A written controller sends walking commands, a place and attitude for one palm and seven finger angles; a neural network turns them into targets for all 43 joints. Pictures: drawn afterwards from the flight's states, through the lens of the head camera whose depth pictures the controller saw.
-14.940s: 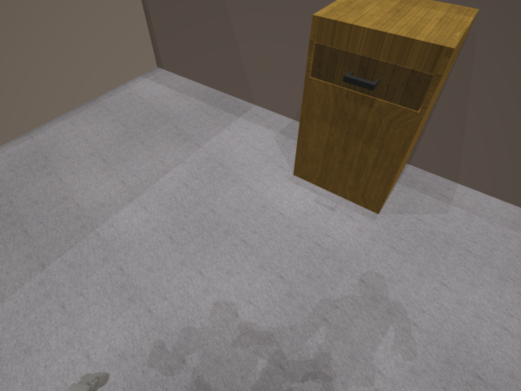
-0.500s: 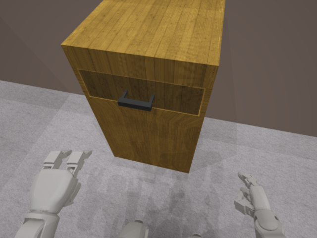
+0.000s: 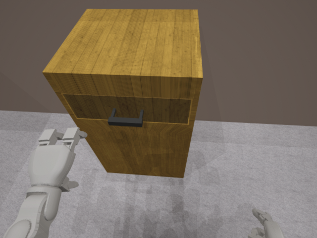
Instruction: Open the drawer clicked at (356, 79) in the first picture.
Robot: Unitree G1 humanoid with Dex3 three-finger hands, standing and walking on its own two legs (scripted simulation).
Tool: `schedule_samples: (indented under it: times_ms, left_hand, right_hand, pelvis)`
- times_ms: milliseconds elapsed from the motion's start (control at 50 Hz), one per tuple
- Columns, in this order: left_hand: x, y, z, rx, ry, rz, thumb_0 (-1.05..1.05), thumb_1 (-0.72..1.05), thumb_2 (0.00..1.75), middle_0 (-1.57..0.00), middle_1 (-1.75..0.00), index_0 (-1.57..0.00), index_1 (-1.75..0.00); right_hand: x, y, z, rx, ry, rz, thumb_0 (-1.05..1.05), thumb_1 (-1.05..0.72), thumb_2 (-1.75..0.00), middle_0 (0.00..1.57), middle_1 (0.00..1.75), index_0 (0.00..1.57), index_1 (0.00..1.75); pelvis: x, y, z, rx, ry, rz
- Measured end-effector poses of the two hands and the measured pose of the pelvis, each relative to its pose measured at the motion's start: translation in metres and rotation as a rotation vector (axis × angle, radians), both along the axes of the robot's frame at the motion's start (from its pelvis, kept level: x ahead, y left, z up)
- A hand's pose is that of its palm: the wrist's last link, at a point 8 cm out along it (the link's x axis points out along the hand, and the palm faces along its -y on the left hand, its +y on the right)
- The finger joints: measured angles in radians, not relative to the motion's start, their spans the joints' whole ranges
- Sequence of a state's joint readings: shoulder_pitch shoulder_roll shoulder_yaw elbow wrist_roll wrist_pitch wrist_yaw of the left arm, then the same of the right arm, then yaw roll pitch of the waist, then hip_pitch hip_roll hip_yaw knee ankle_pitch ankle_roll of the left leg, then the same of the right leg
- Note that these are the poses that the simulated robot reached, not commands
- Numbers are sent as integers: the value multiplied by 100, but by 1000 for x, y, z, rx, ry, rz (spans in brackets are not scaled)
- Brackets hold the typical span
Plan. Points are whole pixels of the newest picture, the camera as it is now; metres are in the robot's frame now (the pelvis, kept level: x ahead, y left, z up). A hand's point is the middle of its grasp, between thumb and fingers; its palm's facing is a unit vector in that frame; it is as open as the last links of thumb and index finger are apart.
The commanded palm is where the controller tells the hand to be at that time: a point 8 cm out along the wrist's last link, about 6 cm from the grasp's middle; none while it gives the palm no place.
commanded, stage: raise the hand with hooked fingers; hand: left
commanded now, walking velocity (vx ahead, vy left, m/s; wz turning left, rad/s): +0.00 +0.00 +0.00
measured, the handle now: (126, 116) +0.51 +0.17 -0.08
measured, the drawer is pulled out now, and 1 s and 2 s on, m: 0.00 0.00 0.00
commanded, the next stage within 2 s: move the hooked fingers above the handle in 0.80 s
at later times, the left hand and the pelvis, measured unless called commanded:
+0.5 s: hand (52, 135) +0.31 +0.28 +0.11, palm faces +0.02 -0.08 -1.00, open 13.8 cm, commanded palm +0.28 +0.27 +0.16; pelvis +0.00 +0.02 +0.03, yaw +1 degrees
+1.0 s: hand (72, 145) +0.29 +0.23 +0.09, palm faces +0.01 -0.08 -1.00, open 13.8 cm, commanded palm +0.28 +0.24 +0.15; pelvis -0.01 -0.01 +0.03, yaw +0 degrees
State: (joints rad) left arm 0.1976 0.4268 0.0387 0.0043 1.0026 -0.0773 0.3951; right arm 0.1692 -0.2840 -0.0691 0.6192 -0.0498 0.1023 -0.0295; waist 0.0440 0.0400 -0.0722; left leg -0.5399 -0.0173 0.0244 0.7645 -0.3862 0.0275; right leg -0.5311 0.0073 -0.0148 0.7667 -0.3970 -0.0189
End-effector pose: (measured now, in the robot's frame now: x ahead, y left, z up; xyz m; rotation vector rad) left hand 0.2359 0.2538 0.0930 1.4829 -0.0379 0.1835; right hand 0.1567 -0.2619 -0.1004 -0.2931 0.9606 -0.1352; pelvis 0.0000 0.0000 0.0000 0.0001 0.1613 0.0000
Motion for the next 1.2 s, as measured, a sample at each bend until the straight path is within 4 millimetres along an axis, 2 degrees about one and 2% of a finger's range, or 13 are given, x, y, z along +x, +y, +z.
schedule_samples:
  times_ms: [80, 220, 300, 380, 500, 660, 740, 900, 1080, 1200]
  left_hand:
    - [16, 14, 11, -20, 6, 89, 0, -27, 39, -31, -106, -31, -106]
    - [35, 5, 31, -31, 93, 18, 0, -41, 33, -32, -115, -32, -115]
    - [41, 8, 45, 0, 98, -19, 0, -45, 31, -32, -117, -32, -118]
    - [46, 20, 58, 6, 92, 0, 0, -47, 30, -32, -119, -32, -119]
    - [49, 25, 66, -5, 124, 10, -1, -48, 30, -32, -120, -32, -120]
    - [35, 0, 49, -25, 179, -95, -1, -49, 30, -32, -120, -32, -120]
    - [31, -7, 52, -6, 116, -120, -1, -49, 30, -32, -120, -32, -120]
    - [33, -9, 62, 4, 65, -14, 0, -49, 30, -32, -120, -32, -121]
    - [43, -28, 38, -5, 194, -48, 0, -49, 30, -32, -120, -32, -121]
    - [57, -31, 33, 8, 163, -89, 0, -49, 30, -32, -120, -32, -121]
  right_hand:
    - [18, 22, 7, 52, -54, -1, 1, -91, -90, 20, 30, 20, 30]
    - [44, 69, 26, 126, -127, 60, 1, -91, -90, 20, 30, 20, 30]
    - [47, 86, 31, 150, -126, 100, 1, -91, -89, 20, 30, 20, 30]
    - [42, 92, 29, 159, -92, 120, 1, -91, -89, 20, 30, 20, 30]
    - [24, 81, 22, 148, -27, 111, 1, -91, -89, 20, 30, 21, 30]
    - [-1, 49, 18, 100, 23, 67, 1, -91, -89, 20, 30, 20, 30]
    - [-7, 37, 16, 83, 31, 53, 1, -91, -89, 20, 30, 20, 30]
    - [-1, 28, 14, 119, -1, 33, 1, -91, -90, 20, 30, 20, 30]
    - [11, 23, 21, 112, -55, 45, 1, -91, -89, 20, 30, 20, 30]
    - [8, 12, 18, 81, -36, 33, 1, -91, -89, 20, 30, 20, 30]
  pelvis:
    - [2, 10, 4, -5, -22, 1]
    - [6, 21, 14, -6, -75, -1]
    - [5, 23, 18, -8, -95, 4]
    - [2, 23, 22, -9, -104, 13]
    - [0, 21, 25, -9, -108, 20]
    - [-5, 14, 26, -4, -109, 11]
    - [-8, 8, 26, 0, -107, 11]
    - [-11, -3, 25, 7, -105, 9]
    - [-10, -16, 25, 14, -108, 8]
    - [-8, -20, 22, 12, -80, 15]
